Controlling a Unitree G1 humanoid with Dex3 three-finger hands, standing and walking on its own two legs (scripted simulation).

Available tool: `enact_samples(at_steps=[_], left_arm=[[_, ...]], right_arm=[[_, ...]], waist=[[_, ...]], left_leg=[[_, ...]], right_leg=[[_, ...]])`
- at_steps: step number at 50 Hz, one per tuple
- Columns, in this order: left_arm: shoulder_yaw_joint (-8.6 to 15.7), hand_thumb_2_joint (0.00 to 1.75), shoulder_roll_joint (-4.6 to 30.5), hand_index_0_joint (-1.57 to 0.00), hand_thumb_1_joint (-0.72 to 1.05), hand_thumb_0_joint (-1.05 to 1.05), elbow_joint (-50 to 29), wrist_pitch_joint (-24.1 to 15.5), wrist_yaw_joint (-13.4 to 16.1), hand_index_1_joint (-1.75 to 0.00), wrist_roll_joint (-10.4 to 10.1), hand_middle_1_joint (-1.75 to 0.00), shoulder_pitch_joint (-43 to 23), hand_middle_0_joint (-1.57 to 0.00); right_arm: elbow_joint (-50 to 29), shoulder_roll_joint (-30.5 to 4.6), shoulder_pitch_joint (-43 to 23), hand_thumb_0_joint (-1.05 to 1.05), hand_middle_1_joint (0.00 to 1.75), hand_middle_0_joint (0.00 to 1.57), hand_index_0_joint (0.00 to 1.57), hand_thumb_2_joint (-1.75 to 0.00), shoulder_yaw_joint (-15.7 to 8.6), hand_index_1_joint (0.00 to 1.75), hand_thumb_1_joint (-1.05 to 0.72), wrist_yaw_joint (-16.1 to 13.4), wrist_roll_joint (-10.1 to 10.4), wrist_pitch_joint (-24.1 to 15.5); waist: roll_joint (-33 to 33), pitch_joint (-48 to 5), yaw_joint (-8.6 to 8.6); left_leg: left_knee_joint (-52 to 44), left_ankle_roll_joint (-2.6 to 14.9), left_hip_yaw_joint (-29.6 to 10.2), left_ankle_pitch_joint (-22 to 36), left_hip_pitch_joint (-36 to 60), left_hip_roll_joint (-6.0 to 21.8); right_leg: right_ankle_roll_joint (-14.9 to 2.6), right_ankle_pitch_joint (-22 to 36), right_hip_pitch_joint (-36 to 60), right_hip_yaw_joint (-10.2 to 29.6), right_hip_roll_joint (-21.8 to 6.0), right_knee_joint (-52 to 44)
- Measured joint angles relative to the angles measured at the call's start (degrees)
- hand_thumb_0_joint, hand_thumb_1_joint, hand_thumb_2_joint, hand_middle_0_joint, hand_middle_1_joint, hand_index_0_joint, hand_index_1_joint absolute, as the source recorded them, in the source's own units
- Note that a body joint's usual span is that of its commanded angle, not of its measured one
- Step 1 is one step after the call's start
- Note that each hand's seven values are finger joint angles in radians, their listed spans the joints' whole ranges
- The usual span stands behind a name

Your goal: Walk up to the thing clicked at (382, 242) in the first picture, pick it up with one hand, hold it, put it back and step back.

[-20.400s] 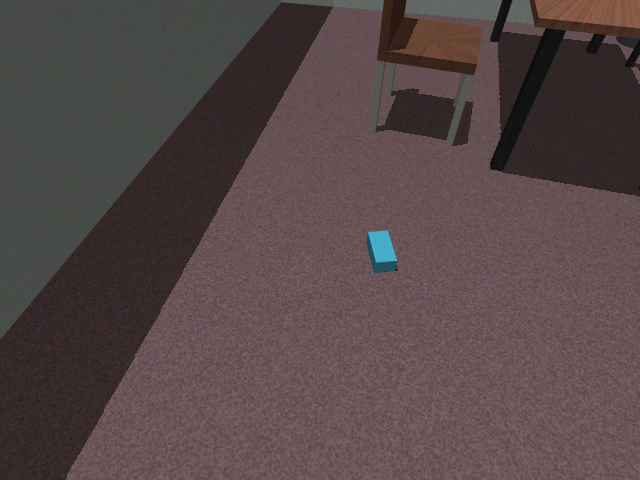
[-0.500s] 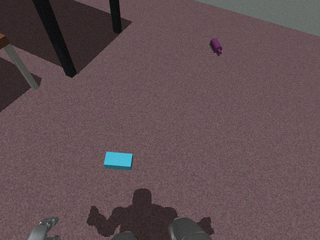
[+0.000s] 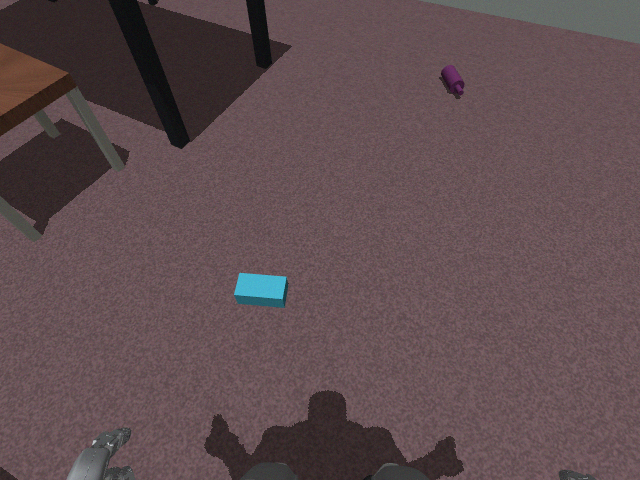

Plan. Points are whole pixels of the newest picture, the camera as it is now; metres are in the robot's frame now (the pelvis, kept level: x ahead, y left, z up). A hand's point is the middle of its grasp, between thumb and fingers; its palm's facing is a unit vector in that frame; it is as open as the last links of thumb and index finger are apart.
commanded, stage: walk up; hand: left
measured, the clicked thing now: (262, 290) +0.72 +0.23 -0.73
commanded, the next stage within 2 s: stand in 1.28 s
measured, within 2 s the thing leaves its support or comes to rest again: neither
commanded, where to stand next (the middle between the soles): +0.33 +0.00 m, yaw -1 degrees
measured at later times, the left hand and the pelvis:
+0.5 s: hand out of the picture -0.07 +0.24 -0.15, palm faces +0.02 -0.93 -0.37, open 7.4 cm; pelvis -0.10 -0.02 +0.00, yaw +0 degrees
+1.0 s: hand out of the picture +0.00 +0.25 -0.14, palm faces +0.02 -0.94 -0.35, open 7.4 cm; pelvis -0.09 -0.01 +0.01, yaw +1 degrees
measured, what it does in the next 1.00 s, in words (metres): steps on the spot: left foot, then right foot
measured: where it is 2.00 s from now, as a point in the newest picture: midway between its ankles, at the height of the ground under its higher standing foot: outside the picture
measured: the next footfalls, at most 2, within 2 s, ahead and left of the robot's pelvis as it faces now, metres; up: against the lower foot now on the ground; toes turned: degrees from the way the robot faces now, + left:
left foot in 0.06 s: -0.03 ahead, +0.11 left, +0.00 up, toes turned +0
right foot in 0.36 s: -0.08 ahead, -0.15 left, +0.00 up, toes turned +1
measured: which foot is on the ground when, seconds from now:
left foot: up 0.00-0.04, down 0.06-1.00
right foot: down 0.00-0.08, up 0.10-0.34, down 0.36-1.00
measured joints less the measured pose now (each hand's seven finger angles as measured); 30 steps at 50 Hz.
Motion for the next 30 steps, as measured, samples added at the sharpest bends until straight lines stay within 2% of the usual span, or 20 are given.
enact_samples(at_steps=[2, 3, 5, 6, 8, 10, 12, 14, 17, 18, 19, 20, 21, 23, 24, 28, 30], left_arm=[[-0.07, 0.89, 0.39, -0.2, 0.9, 0.01, -1.29, -0.19, 0.01, -0.3, -0.2, -0.3, -1.39, -0.2], [-0.22, 0.89, 0.66, -0.2, 0.9, 0.01, -1.75, -0.17, -0.1, -0.3, -0.44, -0.3, -1.87, -0.2], [-0.14, 0.89, 1.83, -0.2, 0.9, 0.0, -1.37, 0.18, -0.26, -0.3, -0.95, -0.3, -2.61, -0.2], [-0.12, 0.89, 1.81, -0.2, 0.9, 0.0, -0.74, 0.49, -0.24, -0.3, -1.17, -0.3, -2.26, -0.2], [-0.33, 0.89, 1.15, -0.2, 0.9, 0.0, 1.01, 1.2, -0.28, -0.3, -1.18, -0.3, -1.27, -0.2], [-0.35, 0.89, 0.97, -0.2, 0.9, 0.0, 2.39, 1.38, -0.71, -0.3, -1.54, -0.3, -0.06, -0.2], [-0.22, 0.89, 1.18, -0.2, 0.9, 0.01, 3.29, 0.94, -1.13, -0.3, -1.8, -0.3, 1.54, -0.2], [-0.17, 0.89, 1.58, -0.2, 0.9, 0.01, 4.4, 0.33, -1.52, -0.3, -1.78, -0.3, 3.02, -0.2], [-0.39, 0.89, 2.29, -0.2, 0.9, 0.01, 6.58, -1.04, -1.73, -0.3, -1.63, -0.3, 5.29, -0.2], [-0.37, 0.89, 2.36, -0.2, 0.9, 0.01, 7.51, -1.72, -1.6, -0.3, -1.58, -0.3, 5.94, -0.2], [-0.27, 0.89, 1.82, -0.2, 0.9, 0.01, 8.78, -2.47, -1.26, -0.3, -1.4, -0.3, 6.07, -0.2], [-0.36, 0.89, 0.98, -0.2, 0.9, 0.01, 9.87, -3.08, -0.99, -0.3, -1.1, -0.3, 6.15, -0.2], [-0.55, 0.89, 0.4, -0.2, 0.9, 0.01, 10.5, -3.64, -0.88, -0.3, -0.77, -0.3, 6.67, -0.2], [-0.99, 0.89, 0.11, -0.2, 0.9, 0.01, 11.07, -4.19, -0.98, -0.3, -0.39, -0.3, 8.01, -0.2], [-1.09, 0.89, 0.07, -0.2, 0.9, 0.01, 11.3, -4.28, -1.03, -0.3, -0.39, -0.3, 8.49, -0.2], [-1.24, 0.89, -0.12, -0.2, 0.9, 0.01, 12.01, -4.6, -1.17, -0.3, -0.63, -0.3, 8.17, -0.2], [-1.36, 0.89, 0.33, -0.2, 0.9, 0.01, 11.89, -4.49, -1.31, -0.3, -0.8, -0.3, 7.1, -0.2]], right_arm=[[0.24, 0.42, 0.79, 0.0, 0.3, 0.2, 0.21, -0.9, 0.03, 0.3, -0.9, 0.2, -0.42, -0.42], [0.45, 0.63, 1.09, 0.0, 0.3, 0.2, 0.21, -0.9, 0.0, 0.3, -0.9, 0.35, -0.67, -0.67], [1.53, 2.62, 0.5, 0.0, 0.3, 0.2, 0.21, -0.9, 0.0, 0.3, -0.9, 0.63, -1.37, -0.78], [1.55, 3.09, 0.75, 0.0, 0.3, 0.2, 0.21, -0.9, 0.27, 0.3, -0.9, 1.03, -1.72, -0.75], [1.38, 3.14, 1.36, 0.0, 0.3, 0.2, 0.21, -0.9, 0.62, 0.3, -0.9, 1.45, -2.03, -0.93], [1.41, 3.24, 1.51, 0.0, 0.3, 0.2, 0.21, -0.9, 0.75, 0.3, -0.9, 1.29, -2.27, -1.17], [1.2, 3.27, 1.2, 0.0, 0.3, 0.2, 0.21, -0.9, 0.8, 0.3, -0.9, 1.19, -2.21, -1.5], [0.75, 3.12, 0.6, 0.0, 0.3, 0.2, 0.21, -0.9, 0.67, 0.3, -0.9, 1.45, -2.14, -1.89], [-0.32, 2.57, -0.77, 0.0, 0.3, 0.2, 0.21, -0.9, 0.44, 0.3, -0.9, 2.19, -2.21, -1.91], [-0.68, 2.25, -1.22, 0.0, 0.3, 0.2, 0.21, -0.9, 0.37, 0.3, -0.9, 2.43, -2.19, -1.75], [-0.73, 1.62, -1.83, 0.0, 0.3, 0.2, 0.21, -0.9, 0.18, 0.3, -0.9, 2.55, -2.03, -1.52], [-0.53, 0.96, -2.12, 0.0, 0.3, 0.2, 0.21, -0.9, -0.08, 0.3, -0.9, 2.52, -1.71, -1.18], [-0.22, 0.68, -1.85, 0.0, 0.3, 0.2, 0.21, -0.9, -0.23, 0.3, -0.9, 2.46, -1.41, -0.8], [0.8, 0.8, -0.67, 0.0, 0.3, 0.2, 0.21, -0.9, -0.23, 0.3, -0.9, 2.56, -1.12, -0.29], [1.35, 0.8, -0.2, 0.0, 0.3, 0.2, 0.21, -0.9, -0.17, 0.3, -0.9, 2.82, -0.98, -0.25], [3.3, 0.32, 1.81, 0.0, 0.3, 0.2, 0.21, -0.9, -0.51, 0.3, -0.9, 3.7, -0.79, -0.77], [4.55, 0.65, 2.24, 0.0, 0.3, 0.2, 0.21, -0.9, -0.66, 0.3, -0.9, 3.87, -0.94, -1.03]], waist=[[-0.65, 0.74, -0.4], [-1.11, 1.01, -0.54], [-5.33, 2.52, 0.46], [-5.93, 2.15, 0.72], [-4.43, 0.92, -0.33], [-3.43, -0.11, -0.54], [-3.19, -1.24, 0.05], [-3.06, -1.97, 0.32], [-2.88, -2.83, 0.78], [-2.55, -3.06, 0.98], [-0.97, -2.69, 0.97], [1.29, -2.23, 0.5], [2.56, -2.55, 0.24], [2.3, -4.45, 1.35], [1.96, -5.1, 1.8], [2.39, -6.54, 1.1], [1.61, -6.15, 0.97]], left_leg=[[-9.74, 0.38, 1.86, 2.67, 3.84, 1.4], [-15.53, 0.84, 2.65, 6.31, 6.06, 1.76], [-17.91, 2.19, 4.62, 8.85, 7.53, -0.39], [-17.63, 2.55, 4.95, 9.11, 7.19, -0.35], [-17.11, 2.99, 3.52, 9.72, 6.12, 1.26], [-18.56, 2.83, 2.74, 11.31, 5.86, 2.69], [-20.07, 2.43, 2.99, 12.88, 5.28, 3.68], [-20.63, 2.15, 3.18, 13.87, 4.46, 4.23], [-19.22, 1.92, 4.38, 13.89, 2.81, 4.97], [-17.88, 1.64, 4.8, 13.45, 2.05, 5.4], [-16.03, 1.28, 4.42, 12.81, 1.41, 6.54], [-14.33, 1.78, 3.07, 12.24, 1.04, 7.72], [-13.0, 1.96, 1.49, 9.81, 0.69, 7.57], [-10.18, 1.74, 0.59, 4.05, 0.0, 5.38], [-9.49, 1.63, 0.86, 3.09, 0.17, 4.65], [-13.78, 1.52, 1.38, 6.29, 2.45, 4.4], [-17.62, 1.36, 1.93, 11.29, 4.06, 3.74]], right_leg=[[0.15, -0.11, -1.58, -1.69, -0.58, 2.04], [0.33, -0.49, -2.55, -2.29, -0.95, 3.7], [0.43, -1.99, -3.72, 0.11, -2.62, 6.91], [0.45, -6.19, -4.54, 1.58, -1.62, 9.36], [0.87, -13.29, -5.91, 3.06, 1.65, 17.58], [0.8, -14.11, -5.97, 5.25, 3.9, 24.27], [0.73, -12.97, -4.69, 7.04, 4.41, 26.04], [1.26, -12.63, -1.16, 7.15, 3.2, 20.99], [1.89, -13.47, 5.49, 5.41, 0.74, 7.35], [1.76, -11.66, 8.25, 4.56, 0.34, 0.92], [2.13, -6.47, 9.87, 3.9, 1.22, -2.87], [2.34, -4.52, 10.93, 2.83, 2.61, -3.97], [2.41, -4.05, 11.41, 2.13, 3.2, -4.27], [1.98, -4.38, 10.76, 2.81, 2.43, -3.48], [1.81, -4.53, 10.59, 3.3, 1.84, -3.22], [2.58, -4.68, 10.34, 2.12, 0.39, -3.13], [3.19, -5.42, 9.7, 1.97, -0.71, -1.69]])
